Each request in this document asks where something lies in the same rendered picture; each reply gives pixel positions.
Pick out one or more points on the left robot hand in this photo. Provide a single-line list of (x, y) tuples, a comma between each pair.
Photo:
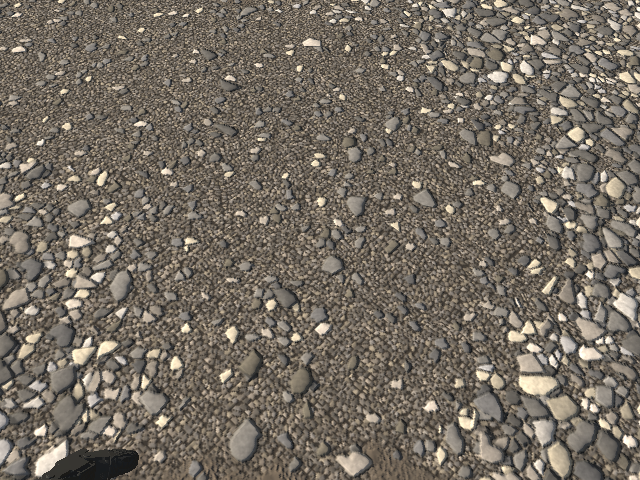
[(97, 465)]

